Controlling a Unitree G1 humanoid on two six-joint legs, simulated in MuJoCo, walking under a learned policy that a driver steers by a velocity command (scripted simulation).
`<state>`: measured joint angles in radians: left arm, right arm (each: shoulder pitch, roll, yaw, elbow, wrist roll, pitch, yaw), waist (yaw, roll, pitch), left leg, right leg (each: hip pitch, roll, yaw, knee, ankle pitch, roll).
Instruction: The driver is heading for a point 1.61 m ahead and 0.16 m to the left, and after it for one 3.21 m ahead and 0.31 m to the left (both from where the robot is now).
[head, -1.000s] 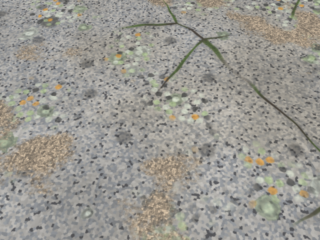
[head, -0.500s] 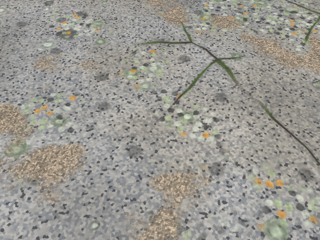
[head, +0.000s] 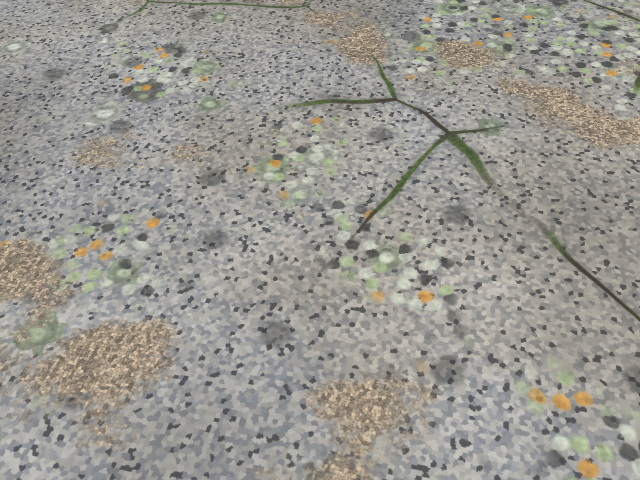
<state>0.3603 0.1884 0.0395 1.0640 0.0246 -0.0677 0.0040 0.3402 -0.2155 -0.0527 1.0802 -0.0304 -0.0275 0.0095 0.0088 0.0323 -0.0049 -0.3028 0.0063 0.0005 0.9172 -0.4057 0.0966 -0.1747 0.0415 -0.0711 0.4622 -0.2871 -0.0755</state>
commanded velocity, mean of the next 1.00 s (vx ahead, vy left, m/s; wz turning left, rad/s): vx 0.47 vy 0.00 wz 0.00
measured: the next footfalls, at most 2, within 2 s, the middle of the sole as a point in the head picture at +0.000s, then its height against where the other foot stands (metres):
left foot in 0.38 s outside the picture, level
right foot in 0.94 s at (387, 415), level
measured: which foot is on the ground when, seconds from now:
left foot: up 0.00-0.36, down 0.38-0.94, up 0.96-1.00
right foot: down 0.00-0.38, up 0.40-0.92, down 0.94-1.00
